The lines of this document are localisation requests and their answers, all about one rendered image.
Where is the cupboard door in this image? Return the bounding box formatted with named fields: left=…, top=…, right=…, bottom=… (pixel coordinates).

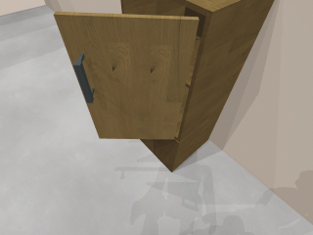
left=54, top=11, right=200, bottom=140

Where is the handle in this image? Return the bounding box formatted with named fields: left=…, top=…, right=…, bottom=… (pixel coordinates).
left=73, top=53, right=95, bottom=103

